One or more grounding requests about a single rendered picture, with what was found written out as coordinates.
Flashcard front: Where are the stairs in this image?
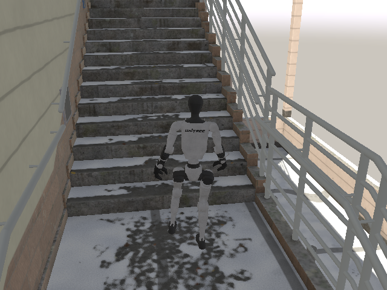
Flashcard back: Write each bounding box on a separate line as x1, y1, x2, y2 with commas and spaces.
66, 0, 256, 217

